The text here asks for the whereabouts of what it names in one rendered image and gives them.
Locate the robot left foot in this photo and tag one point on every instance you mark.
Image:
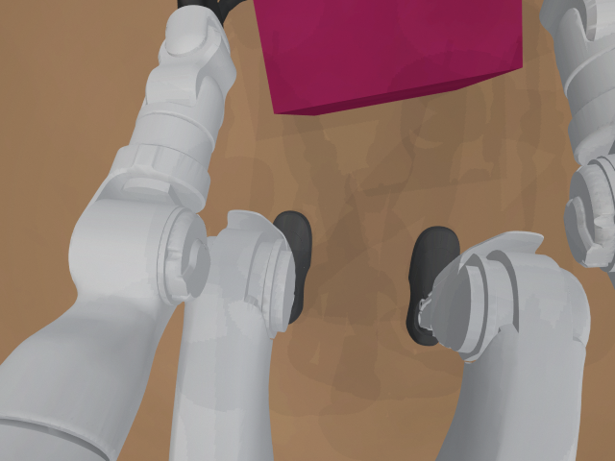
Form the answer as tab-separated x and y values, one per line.
297	231

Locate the left robot forearm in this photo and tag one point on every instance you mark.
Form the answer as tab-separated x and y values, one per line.
167	159

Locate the right robot forearm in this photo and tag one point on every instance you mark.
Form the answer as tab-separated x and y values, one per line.
583	34

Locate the robot left thigh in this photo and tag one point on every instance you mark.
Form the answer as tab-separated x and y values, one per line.
221	405

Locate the right robot upper arm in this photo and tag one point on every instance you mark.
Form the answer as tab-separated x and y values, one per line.
589	216

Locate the carton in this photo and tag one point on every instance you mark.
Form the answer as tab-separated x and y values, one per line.
324	56

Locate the robot left hand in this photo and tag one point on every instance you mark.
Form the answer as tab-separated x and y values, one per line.
221	8

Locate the left robot upper arm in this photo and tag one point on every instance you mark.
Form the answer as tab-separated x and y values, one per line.
70	391

